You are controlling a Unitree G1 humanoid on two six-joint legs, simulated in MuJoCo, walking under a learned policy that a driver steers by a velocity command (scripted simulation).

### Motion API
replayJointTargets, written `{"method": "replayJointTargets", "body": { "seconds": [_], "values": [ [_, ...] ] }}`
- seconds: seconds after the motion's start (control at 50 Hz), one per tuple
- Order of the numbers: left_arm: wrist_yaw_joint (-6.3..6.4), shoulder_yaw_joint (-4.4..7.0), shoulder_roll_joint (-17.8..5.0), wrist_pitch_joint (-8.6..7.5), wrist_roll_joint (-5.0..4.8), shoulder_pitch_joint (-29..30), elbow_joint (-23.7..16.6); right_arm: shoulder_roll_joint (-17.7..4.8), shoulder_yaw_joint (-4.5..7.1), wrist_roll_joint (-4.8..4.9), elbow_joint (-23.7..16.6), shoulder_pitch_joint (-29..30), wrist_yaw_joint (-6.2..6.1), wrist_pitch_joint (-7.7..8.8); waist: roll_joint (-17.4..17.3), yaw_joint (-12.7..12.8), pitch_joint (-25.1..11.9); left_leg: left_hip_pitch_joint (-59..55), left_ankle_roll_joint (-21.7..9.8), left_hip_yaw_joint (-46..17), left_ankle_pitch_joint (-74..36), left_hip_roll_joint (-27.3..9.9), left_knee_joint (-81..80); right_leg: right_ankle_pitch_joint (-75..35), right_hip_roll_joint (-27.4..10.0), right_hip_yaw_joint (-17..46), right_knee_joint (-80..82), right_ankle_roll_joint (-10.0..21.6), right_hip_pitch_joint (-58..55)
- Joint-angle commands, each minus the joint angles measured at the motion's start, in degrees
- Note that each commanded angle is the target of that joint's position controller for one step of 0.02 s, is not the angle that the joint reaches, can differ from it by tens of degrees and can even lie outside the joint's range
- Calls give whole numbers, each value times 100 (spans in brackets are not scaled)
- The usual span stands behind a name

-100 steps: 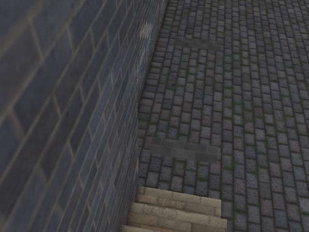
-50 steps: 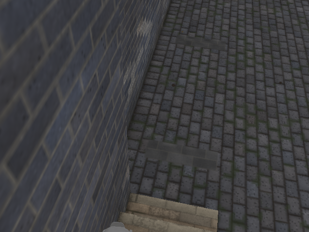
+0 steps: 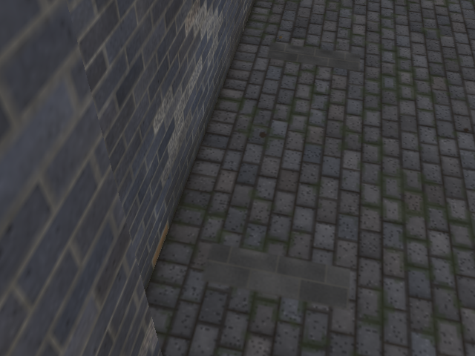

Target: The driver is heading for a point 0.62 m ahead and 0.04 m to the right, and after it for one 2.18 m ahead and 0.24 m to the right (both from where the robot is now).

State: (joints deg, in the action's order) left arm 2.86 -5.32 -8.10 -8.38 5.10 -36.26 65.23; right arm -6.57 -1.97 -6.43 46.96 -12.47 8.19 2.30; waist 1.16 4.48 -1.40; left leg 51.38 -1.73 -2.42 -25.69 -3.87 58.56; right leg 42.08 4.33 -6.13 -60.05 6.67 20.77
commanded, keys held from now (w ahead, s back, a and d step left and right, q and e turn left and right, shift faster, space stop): w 0.64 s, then no key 0.36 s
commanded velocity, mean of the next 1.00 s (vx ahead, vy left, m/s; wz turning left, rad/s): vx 0.41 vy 0.00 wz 0.00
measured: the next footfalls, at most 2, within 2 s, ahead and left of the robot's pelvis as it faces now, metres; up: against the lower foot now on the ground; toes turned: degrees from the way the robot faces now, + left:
left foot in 0.16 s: +0.18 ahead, +0.10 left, -0.20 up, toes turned +2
right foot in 0.54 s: +0.41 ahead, -0.12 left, -0.41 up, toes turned -5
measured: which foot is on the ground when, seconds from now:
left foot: up 0.00-0.14, down 0.16-0.56, up 0.58-1.00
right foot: down 0.00-0.16, up 0.18-0.52, down 0.54-1.00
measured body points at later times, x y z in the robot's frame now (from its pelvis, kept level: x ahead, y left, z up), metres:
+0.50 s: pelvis +0.29 -0.02 -0.25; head +0.30 -0.03 +0.20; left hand +0.39 +0.22 -0.38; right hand +0.21 -0.20 -0.41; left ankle +0.14 +0.10 -0.86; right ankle +0.40 -0.14 -0.97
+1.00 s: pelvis +0.57 -0.05 -0.47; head +0.59 -0.04 -0.03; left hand +0.46 +0.17 -0.62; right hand +0.73 -0.27 -0.60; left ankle +0.71 +0.05 -1.22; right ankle +0.37 -0.12 -1.06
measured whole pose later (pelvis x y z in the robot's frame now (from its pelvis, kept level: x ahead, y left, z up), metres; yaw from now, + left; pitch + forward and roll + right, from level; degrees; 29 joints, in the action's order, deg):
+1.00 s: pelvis +0.57 -0.05 -0.47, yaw -1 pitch +1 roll -6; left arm 1.9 -0.3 -9.5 -4.4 0.2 -29.7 60.4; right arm -13.4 -0.7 1.1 51.3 -6.0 3.9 4.1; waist -5.8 6.8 0.2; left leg 20.9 -0.6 -1.9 -31.0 -5.3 11.6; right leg 50.6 8.8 -8.1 -71.7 5.7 13.2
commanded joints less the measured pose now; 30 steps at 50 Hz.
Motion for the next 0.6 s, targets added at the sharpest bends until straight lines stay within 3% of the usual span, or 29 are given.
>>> {"method": "replayJointTargets", "body": {
  "seconds": [0.02, 0.08, 0.1, 0.12, 0.14, 0.16, 0.18, 0.2, 0.22, 0.24, 0.26, 0.28, 0.3, 0.32, 0.34, 0.36, 0.38, 0.4, 0.42, 0.44, 0.46, 0.48, 0.5, 0.52, 0.54, 0.56, 0.58, 0.6],
  "values": [
    [-174, 267, -1377, 157, 0, 108, -459, -502, -47, -38, -293, 481, -9, -80, 446, -63, 780, -1771, 171, 364, 518, 303, -1238, -1654, -1308, 1872, 1528, 1118, 1419],
    [-248, 366, -1385, 272, -65, -43, -446, -371, -187, -37, -651, 1184, -1, -51, 66, 344, 990, -1864, -6, 327, 1246, 219, -3477, -2784, -1276, 2463, 908, 1181, -71],
    [-304, 382, -1451, 311, -50, 378, -540, -497, -169, -155, -561, 770, -50, -27, 189, 61, 948, -2411, -91, 226, 1572, 210, -3971, -2943, -1252, 2688, 306, 1176, -203],
    [-393, 410, -1422, 333, -58, 488, -478, -634, -77, -80, -156, -299, -93, 39, -393, -309, 762, -3580, -160, 437, 825, 236, -4744, -3200, -1029, 2430, -552, 1082, -49],
    [-566, 394, -1382, 365, -33, 205, -241, -954, 142, -111, 444, -1844, -165, 97, -751, -717, 476, -5054, -280, 583, -340, 207, -5099, -3157, -619, 2240, -1887, 828, 343],
    [-852, 470, -1448, 417, -60, 493, -199, -1257, 430, -102, 1084, -4185, -278, 98, -1321, -1857, -219, -7267, -1052, 322, -970, -442, -4343, -3100, -24, 1656, -5042, 285, 1497],
    [-992, 560, -980, 435, -204, 388, -340, -1689, 549, -25, 909, -3706, -169, 68, -1686, -1324, -777, -8840, -1764, -521, -2425, -1142, -2607, 205, 422, 850, -6625, -78, 4089],
    [-988, 480, -841, 350, -324, 781, -931, -1865, 624, 39, 838, -3276, -116, 146, -796, -1069, -918, -8723, -2102, -1113, -1206, -1510, -2638, -301, 197, 756, -6205, -119, 5014],
    [-904, 329, -586, 325, -371, 1309, -1256, -1492, 532, -53, 847, -2717, -140, 128, -409, -948, -545, -8189, -2028, -1268, 724, -1700, -3003, -684, -344, 797, -5762, -102, 5853],
    [-693, 290, -633, 391, -202, 1555, -1493, -713, 279, 62, 698, -1841, -132, 169, -318, -567, -312, -6883, -1945, -2044, 2807, -2052, -3279, -1133, -776, 1287, -5011, -265, 5909],
    [-540, 218, -508, 423, 6, 1702, -1513, 358, -8, 95, 582, -840, -299, 353, 366, -143, 353, -5120, -1409, -1056, 3118, -1385, -3241, -3553, -1423, 1672, -2128, -188, 5572],
    [-474, 247, -637, 437, 97, 1620, -1195, 306, -9, 84, 599, -624, -352, 370, -83, -56, 584, -3141, -1517, -703, 2768, -995, -3125, -4068, -1460, 1353, -1419, -231, 3970],
    [-551, 354, -795, 500, 35, 1102, -815, 65, 64, 260, 628, -693, -405, 414, -176, -67, 497, -1597, -1473, 65, 2727, -363, -3010, -5371, -1238, 880, -485, -303, 2282],
    [-721, 296, -503, 508, 184, 1107, -719, -290, 155, 190, 737, -906, -485, 478, -947, -51, 681, -429, -1285, 230, 3189, 106, -2725, -5893, -996, 507, -972, -354, 1064],
    [-801, 229, -448, 438, 171, 983, -708, -574, 201, 100, 785, -1021, -502, 492, -723, -25, 413, -50, -1339, 0, 3453, 14, -2560, -5652, -803, 256, -1405, -500, 533],
    [-699, 312, -621, 402, 208, 1545, -928, -224, 108, 139, 804, -1194, -641, 562, -517, -431, 447, -1320, -1133, -299, 3952, -138, -2067, -6360, -1279, 1037, -21, -525, 1883],
    [-564, 318, -692, 328, 51, 1452, -832, -237, 108, 207, 663, -1096, -753, 618, -347, -515, 192, -1270, -795, 111, 4571, 129, -1363, -7568, -1215, 976, 1530, -649, 1075],
    [-496, 370, -826, 362, -92, 1855, -983, -464, 133, 143, 694, -1097, -744, 595, -172, -514, 212, -686, -793, -28, 5115, 122, -1301, -7594, -1011, 610, 1686, -749, 253],
    [-467, 421, -927, 374, -156, 2071, -1069, -591, 152, 154, 709, -1150, -694, 506, -301, -535, 367, -453, -862, -266, 5673, -45, -1213, -6974, -907, 440, 1675, -862, -90],
    [-453, 433, -998, 397, -131, 2168, -1101, -749, 198, 212, 733, -1312, -657, 440, -360, -638, 578, -914, -961, -617, 5917, -276, -933, -6472, -940, 525, 1986, -910, 258],
    [-473, 430, -993, 394, 38, 1761, -958, -712, 157, 140, 793, -1524, -613, 417, -391, -553, 580, -1039, -983, -840, 5585, -387, -394, -6710, -936, 551, 1601, -910, 53],
    [-474, 514, -1149, 387, 93, 1514, -917, -781, 176, 183, 722, -1509, -570, 384, -269, -457, 647, -1303, -970, -1038, 5241, -426, -38, -6007, -912, 499, 1763, -854, -48],
    [-506, 582, -1336, 411, -148, 2645, -1276, -844, 221, 327, 713, -1659, -613, 284, 196, -896, 977, -2611, -1050, -1374, 5515, -545, 177, -5191, -1156, 674, 3878, -695, 935],
    [-481, 646, -1386, 367, -196, 1903, -1014, -1229, 344, 128, 750, -1705, -498, 166, 3, -605, 356, -2598, -868, -1077, 4654, -345, 988, -5678, -884, 146, 3637, -646, -657],
    [-429, 782, -1542, 278, -228, 254, -417, -1312, 368, 55, 811, -1521, -386, 104, 216, 62, 167, -2009, -607, -1196, 4393, -323, 2369, -6141, -941, 322, 4211, -475, -2357],
    [-482, 1090, -2398, 246, -115, -890, -168, -1014, 370, 168, 868, -2165, -117, 172, 1473, 309, -727, -1200, -284, -668, 4737, 526, 4857, -8311, -1519, 671, 3050, 432, -4212],
    [-633, 1143, -2745, 316, 55, -1059, -116, -565, 392, 354, 702, -2354, -13, 181, 1754, -30, -1240, 960, -47, 92, 7521, 1225, 7314, -10955, -2352, 1252, 1581, 1196, -5625],
    [-721, 1109, -2330, 332, 352, -1425, 53, -871, 463, 553, 214, -1301, -67, 205, 952, 577, -846, 2596, -30, 1, 7229, 1178, 7570, -10417, -2643, 1988, 1878, 1278, -5722]
  ]
}}
Velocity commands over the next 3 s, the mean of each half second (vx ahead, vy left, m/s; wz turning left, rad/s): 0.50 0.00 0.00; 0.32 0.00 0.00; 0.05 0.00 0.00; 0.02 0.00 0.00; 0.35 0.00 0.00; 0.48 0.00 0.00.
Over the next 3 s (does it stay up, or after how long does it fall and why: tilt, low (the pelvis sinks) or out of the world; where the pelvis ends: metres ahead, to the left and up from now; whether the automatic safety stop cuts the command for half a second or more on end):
stays up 1.09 -0.08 -0.52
